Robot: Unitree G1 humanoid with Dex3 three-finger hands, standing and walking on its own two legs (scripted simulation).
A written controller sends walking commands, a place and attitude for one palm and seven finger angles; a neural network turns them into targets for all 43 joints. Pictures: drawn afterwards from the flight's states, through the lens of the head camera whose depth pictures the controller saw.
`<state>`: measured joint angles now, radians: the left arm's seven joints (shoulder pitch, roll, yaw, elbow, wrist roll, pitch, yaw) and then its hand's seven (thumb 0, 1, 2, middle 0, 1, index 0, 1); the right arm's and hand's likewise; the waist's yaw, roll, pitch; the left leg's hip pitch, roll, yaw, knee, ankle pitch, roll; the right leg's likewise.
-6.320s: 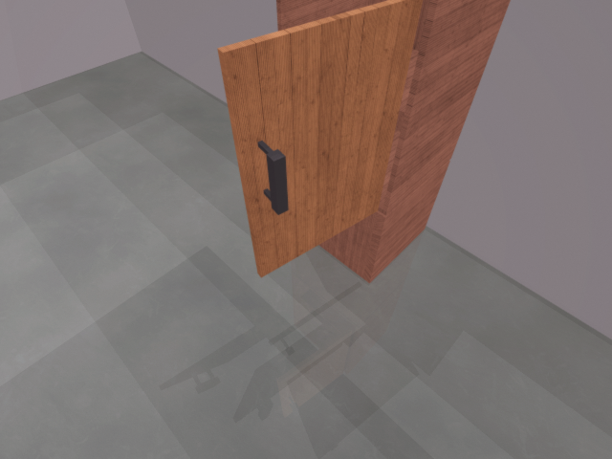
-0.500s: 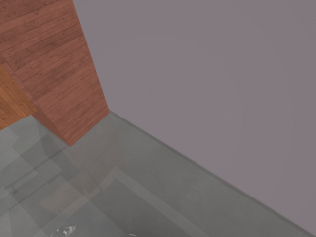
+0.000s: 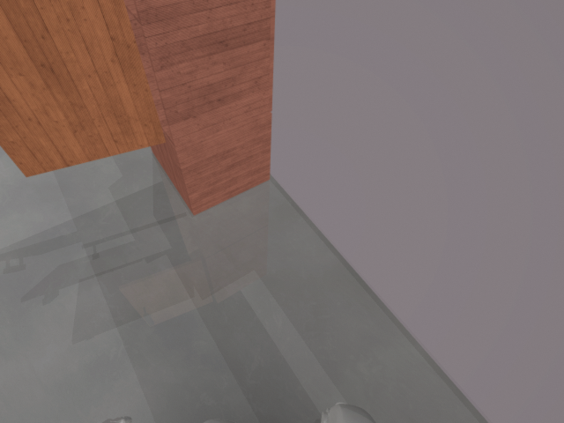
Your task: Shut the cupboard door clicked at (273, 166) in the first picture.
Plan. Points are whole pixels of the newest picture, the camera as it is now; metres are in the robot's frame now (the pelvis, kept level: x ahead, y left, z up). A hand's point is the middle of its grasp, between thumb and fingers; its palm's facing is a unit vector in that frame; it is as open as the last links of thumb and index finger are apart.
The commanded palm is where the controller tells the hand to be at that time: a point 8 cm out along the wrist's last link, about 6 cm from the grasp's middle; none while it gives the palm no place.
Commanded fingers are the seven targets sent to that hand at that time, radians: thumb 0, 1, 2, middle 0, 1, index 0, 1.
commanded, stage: turn to face it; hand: left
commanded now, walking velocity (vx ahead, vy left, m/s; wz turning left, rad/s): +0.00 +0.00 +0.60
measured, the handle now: out of the picture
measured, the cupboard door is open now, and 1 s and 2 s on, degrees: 80 80 80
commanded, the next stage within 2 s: take the last steps up to it in 0.68 s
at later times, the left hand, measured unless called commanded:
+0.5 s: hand out of the picture -0.02 +0.19 -0.19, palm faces +0.31 -0.93 -0.20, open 7.4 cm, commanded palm none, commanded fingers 0.00 0.90 0.90 -0.20 -0.30 -0.20 -0.30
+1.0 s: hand out of the picture -0.03 +0.15 -0.15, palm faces +0.46 -0.86 -0.24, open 7.4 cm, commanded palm none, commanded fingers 0.00 0.90 0.90 -0.20 -0.30 -0.20 -0.30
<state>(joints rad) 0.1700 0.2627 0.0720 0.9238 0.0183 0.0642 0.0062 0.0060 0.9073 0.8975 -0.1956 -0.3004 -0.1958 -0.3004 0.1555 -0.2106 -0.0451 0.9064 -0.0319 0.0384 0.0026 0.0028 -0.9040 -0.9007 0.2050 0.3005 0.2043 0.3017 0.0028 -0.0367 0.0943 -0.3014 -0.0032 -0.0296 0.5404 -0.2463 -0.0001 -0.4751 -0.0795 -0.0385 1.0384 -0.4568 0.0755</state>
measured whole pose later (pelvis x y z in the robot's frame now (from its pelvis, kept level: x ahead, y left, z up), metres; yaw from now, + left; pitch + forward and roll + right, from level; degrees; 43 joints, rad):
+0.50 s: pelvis +0.00 -0.02 -0.01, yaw +17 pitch +0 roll +1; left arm 0.23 0.23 0.05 0.93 0.02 0.04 0.01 0.00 0.90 0.90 -0.20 -0.30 -0.20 -0.30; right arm 0.11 -0.23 -0.05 0.90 -0.02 0.04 0.02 0.01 -0.91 -0.90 0.20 0.30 0.20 0.30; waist 0.00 -0.07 0.11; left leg -0.30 0.00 0.06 0.61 -0.30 0.03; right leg -0.31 -0.15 -0.15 0.75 -0.46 0.06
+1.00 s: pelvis +0.02 -0.04 +0.01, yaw +26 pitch +0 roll +2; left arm 0.26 0.17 0.04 0.97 0.02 -0.03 0.01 0.00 0.91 0.90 -0.20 -0.30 -0.20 -0.30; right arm 0.20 -0.23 -0.07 1.01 -0.03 0.07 0.03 0.01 -0.91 -0.90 0.20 0.30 0.20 0.30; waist 0.00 0.01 0.06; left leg -0.49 0.01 0.01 1.08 -0.33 -0.04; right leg -0.14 -0.07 -0.10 0.43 -0.28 0.00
